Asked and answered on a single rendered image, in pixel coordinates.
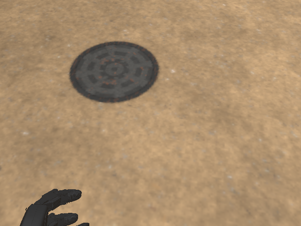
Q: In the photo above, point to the left robot hand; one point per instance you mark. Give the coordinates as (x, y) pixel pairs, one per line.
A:
(37, 213)

